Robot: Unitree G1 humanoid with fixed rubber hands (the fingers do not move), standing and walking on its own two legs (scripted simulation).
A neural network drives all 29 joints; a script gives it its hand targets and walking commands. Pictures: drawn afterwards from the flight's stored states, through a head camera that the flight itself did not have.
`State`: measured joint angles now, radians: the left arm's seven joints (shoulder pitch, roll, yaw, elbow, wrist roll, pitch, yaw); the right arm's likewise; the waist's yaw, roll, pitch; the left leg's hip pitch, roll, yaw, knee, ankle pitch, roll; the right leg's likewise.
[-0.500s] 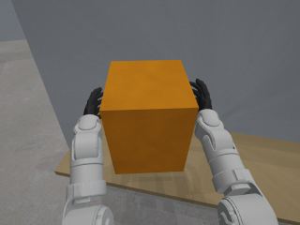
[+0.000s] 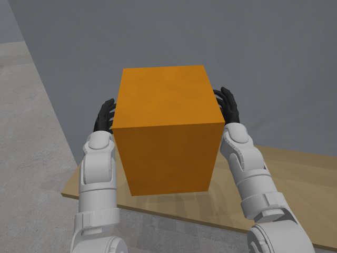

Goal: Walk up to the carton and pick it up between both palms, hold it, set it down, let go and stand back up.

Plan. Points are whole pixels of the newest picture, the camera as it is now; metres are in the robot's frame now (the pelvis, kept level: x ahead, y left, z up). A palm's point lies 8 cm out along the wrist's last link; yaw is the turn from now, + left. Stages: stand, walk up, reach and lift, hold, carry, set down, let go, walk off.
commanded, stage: hold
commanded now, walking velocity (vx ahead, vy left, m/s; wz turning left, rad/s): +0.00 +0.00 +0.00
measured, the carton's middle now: (166, 131) +0.39 +0.01 +0.13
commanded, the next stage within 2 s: none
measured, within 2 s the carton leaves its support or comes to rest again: neither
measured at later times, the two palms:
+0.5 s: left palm (101, 131) +0.35 +0.16 +0.17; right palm (228, 121) +0.36 -0.13 +0.18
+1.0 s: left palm (100, 133) +0.34 +0.16 +0.17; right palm (228, 121) +0.36 -0.13 +0.18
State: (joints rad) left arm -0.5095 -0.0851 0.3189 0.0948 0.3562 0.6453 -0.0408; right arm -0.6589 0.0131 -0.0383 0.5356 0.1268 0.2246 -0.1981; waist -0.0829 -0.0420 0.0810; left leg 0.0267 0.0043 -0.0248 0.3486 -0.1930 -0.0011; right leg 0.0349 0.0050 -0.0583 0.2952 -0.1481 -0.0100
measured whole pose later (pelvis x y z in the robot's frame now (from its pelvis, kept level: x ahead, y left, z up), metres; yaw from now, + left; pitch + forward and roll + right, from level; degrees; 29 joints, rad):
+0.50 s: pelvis +0.00 +0.00 +0.00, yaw +1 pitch -11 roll -1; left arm -0.49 -0.09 0.31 0.05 0.37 0.66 -0.05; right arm -0.63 0.01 -0.02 0.49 0.14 0.23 -0.21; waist -0.10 -0.04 0.09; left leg 0.04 0.00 -0.03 0.35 -0.20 0.01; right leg 0.06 0.00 -0.07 0.28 -0.15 0.00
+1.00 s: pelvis +0.00 +0.00 +0.00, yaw +1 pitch -11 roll -1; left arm -0.52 -0.08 0.33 0.09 0.37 0.66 -0.06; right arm -0.66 0.03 -0.06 0.53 0.10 0.21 -0.20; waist -0.09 -0.05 0.08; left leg 0.03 0.00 -0.03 0.35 -0.19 0.00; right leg 0.04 0.00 -0.08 0.29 -0.15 -0.01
